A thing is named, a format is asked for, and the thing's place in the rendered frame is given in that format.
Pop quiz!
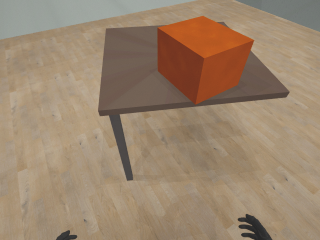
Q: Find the table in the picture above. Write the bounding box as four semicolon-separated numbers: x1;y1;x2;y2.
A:
98;22;290;181

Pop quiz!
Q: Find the left robot hand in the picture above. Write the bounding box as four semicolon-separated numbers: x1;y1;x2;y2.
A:
56;230;78;240

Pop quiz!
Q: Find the right robot hand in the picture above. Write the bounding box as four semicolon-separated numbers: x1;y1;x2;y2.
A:
238;214;272;240

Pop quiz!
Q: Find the carton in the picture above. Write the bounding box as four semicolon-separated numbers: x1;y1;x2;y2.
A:
157;16;254;105

